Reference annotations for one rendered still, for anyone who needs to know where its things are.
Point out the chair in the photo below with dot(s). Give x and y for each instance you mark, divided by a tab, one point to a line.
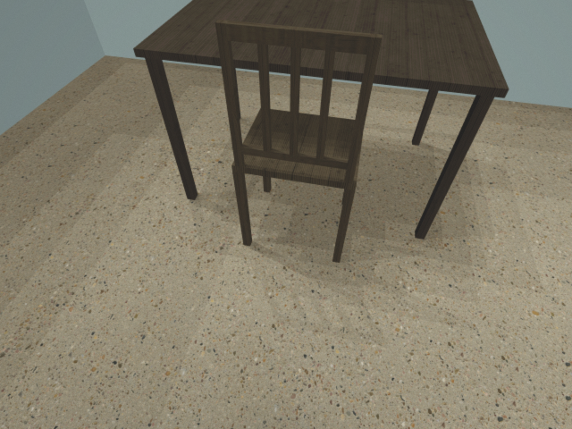
310	148

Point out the table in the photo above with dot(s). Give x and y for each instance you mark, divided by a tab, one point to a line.
440	45

